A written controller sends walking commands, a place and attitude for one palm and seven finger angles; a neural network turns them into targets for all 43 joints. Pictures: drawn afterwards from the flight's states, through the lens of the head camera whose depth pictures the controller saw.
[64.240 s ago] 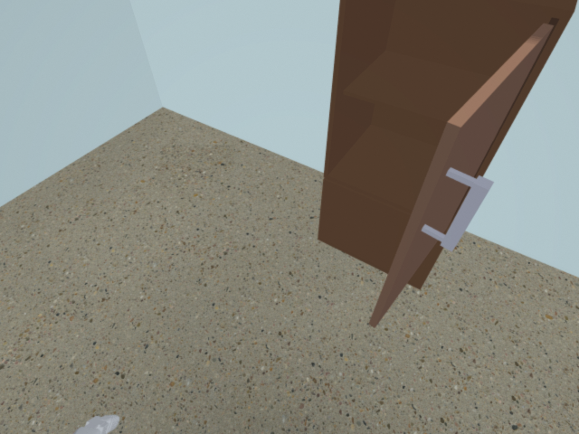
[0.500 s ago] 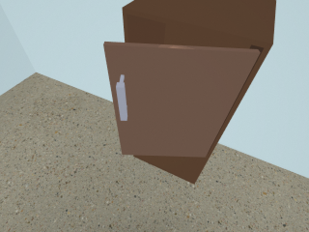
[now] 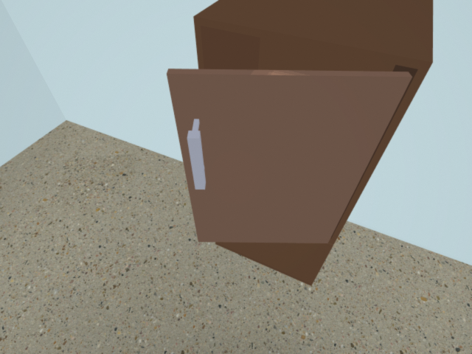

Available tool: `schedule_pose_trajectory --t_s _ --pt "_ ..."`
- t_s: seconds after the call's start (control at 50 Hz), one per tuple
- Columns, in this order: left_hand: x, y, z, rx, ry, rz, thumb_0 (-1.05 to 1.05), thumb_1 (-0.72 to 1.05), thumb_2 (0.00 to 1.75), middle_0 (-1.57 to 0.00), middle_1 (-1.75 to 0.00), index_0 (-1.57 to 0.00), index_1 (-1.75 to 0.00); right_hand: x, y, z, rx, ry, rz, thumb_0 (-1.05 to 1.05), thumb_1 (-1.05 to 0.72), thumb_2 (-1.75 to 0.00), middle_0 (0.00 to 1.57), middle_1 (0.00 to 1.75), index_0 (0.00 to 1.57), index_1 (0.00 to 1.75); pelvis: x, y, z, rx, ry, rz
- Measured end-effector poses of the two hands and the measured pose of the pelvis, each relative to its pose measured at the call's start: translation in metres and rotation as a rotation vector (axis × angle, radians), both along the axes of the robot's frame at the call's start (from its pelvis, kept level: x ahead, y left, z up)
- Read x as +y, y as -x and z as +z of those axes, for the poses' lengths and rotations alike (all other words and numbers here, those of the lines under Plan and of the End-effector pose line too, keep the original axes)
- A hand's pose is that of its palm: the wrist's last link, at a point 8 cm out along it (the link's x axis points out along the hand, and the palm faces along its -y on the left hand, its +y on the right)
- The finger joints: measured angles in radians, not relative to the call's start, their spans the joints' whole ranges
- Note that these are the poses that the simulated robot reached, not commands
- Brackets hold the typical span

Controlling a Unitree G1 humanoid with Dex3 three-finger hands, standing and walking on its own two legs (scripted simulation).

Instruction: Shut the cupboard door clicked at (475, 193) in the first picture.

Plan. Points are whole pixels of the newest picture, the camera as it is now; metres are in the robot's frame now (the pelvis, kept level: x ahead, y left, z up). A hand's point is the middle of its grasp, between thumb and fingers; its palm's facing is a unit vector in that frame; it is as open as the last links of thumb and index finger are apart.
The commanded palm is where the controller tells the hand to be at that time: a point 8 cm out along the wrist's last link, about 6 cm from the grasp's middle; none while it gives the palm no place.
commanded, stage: shuffle to correct the standing spot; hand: left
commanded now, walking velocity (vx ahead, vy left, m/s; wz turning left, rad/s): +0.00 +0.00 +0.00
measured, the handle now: (198, 155) +0.48 +0.11 +0.06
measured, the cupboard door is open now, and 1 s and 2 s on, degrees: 24 24 24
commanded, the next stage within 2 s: come to a stop and stand still in 0.74 s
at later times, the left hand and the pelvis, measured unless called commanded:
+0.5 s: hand out of the picture +0.02 +0.14 -0.18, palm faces -0.01 -0.98 -0.20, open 7.4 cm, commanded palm none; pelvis +0.02 -0.04 -0.01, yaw -1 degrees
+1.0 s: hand out of the picture +0.09 +0.08 -0.17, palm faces +0.05 -0.98 -0.21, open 7.4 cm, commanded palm none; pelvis +0.05 -0.11 +0.00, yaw +1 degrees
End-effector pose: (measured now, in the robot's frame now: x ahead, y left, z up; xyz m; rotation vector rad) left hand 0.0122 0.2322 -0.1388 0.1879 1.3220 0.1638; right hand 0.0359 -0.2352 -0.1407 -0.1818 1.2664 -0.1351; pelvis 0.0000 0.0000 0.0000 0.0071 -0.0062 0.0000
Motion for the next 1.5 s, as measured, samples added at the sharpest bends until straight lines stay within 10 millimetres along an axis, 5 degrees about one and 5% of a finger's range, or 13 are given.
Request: schedule_pose_trajectory --t_s 0.16,0.3,0.52,0.72,0.9,1.02,1.18,1.36,1.5 --pt "0.005 -0.015 -0.001 -0.021 0.006 -0.013 0.0 0.9 0.89 -0.2 -0.3 -0.2 -0.3 -0.012 -0.022 0.011 -0.033 0.044 0.018 0.01 -0.91 -0.9 0.2 0.3 0.2 0.3 -0.001 -0.003 0.002 -0.001 0.002 -0.001" --pt "-0.004 -0.011 -0.007 0.029 0.023 -0.027 0.0 0.9 0.89 -0.2 -0.3 -0.2 -0.3 -0.013 -0.019 0.009 -0.017 0.042 -0.008 0.01 -0.91 -0.9 0.2 0.3 0.2 0.3 -0.008 -0.005 0.0 0.012 -0.008 -0.022" --pt "-0.05 -0.006 -0.009 0.065 0.039 0.001 0.0 0.9 0.89 -0.2 -0.3 -0.2 -0.3 -0.041 0.019 -0.007 0.136 0.009 -0.064 0.01 -0.91 -0.9 0.2 0.3 0.2 0.3 -0.045 -0.019 -0.005 0.025 0.012 -0.009" --pt "-0.09 0.012 -0.031 0.165 0.136 0.068 0.0 0.9 0.89 -0.2 -0.3 -0.2 -0.3 -0.044 -0.013 -0.002 0.118 0.045 -0.039 0.02 -0.93 -0.9 0.2 0.3 0.2 0.3 -0.057 -0.04 -0.012 0.028 0.022 0.012" --pt "-0.094 -0.039 -0.014 0.101 0.09 0.055 0.02 0.92 0.89 -0.2 -0.3 -0.2 -0.3 -0.069 -0.008 0.012 0.141 0.038 -0.049 0.01 -0.92 -0.9 0.2 0.3 0.2 0.3 -0.086 -0.047 0.004 0.036 0.031 0.013" --pt "-0.108 -0.079 -0.007 -0.03 0.001 0.026 0.01 0.92 0.89 -0.2 -0.3 -0.2 -0.3 -0.107 -0.013 -0.009 0.158 -0.011 -0.053 0.01 -0.91 -0.9 0.2 0.3 0.2 0.3 -0.121 -0.056 -0.008 0.037 -0.003 0.024" --pt "-0.135 -0.087 0.002 -0.078 -0.01 0.032 0.0 0.93 0.89 -0.2 -0.3 -0.2 -0.3 -0.137 -0.051 -0.011 0.094 -0.007 -0.031 0.01 -0.91 -0.9 0.2 0.3 0.2 0.3 -0.134 -0.054 -0.004 0.015 -0.009 0.029" --pt "-0.106 -0.056 -0.021 -0.051 0.026 0.082 0.0 0.91 0.89 -0.2 -0.3 -0.2 -0.3 -0.117 -0.099 0.01 -0.084 0.049 0.048 0.01 -0.91 -0.9 0.2 0.3 0.2 0.3 -0.113 -0.039 -0.012 0.012 0.015 0.037" --pt "-0.088 -0.034 -0.019 0.01 0.047 0.101 0.01 0.91 0.89 -0.2 -0.3 -0.2 -0.3 -0.082 -0.08 0.02 -0.067 0.042 0.061 0.01 -0.91 -0.9 0.2 0.3 0.2 0.3 -0.095 -0.031 -0.002 0.01 0.014 0.034"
